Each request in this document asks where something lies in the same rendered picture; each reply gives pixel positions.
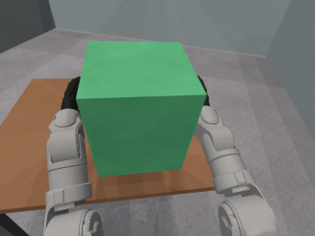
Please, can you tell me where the table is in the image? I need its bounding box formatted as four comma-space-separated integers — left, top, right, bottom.
0, 78, 215, 236

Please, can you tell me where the left robot hand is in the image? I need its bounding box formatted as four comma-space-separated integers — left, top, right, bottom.
60, 77, 81, 113

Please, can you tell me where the right robot hand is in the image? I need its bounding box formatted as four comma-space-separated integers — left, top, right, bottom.
197, 75, 210, 106

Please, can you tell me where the robot left upper arm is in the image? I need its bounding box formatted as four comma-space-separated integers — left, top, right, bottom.
44, 208, 104, 236

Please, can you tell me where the carton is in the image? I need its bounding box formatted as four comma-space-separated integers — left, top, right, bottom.
76, 40, 207, 177

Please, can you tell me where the robot right upper arm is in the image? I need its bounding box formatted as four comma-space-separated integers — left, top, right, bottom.
218, 195, 297, 236

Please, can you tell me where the right robot forearm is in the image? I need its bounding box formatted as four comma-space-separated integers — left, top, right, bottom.
193, 105, 279, 229

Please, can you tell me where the left robot forearm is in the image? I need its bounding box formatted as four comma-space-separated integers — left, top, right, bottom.
43, 108, 93, 236

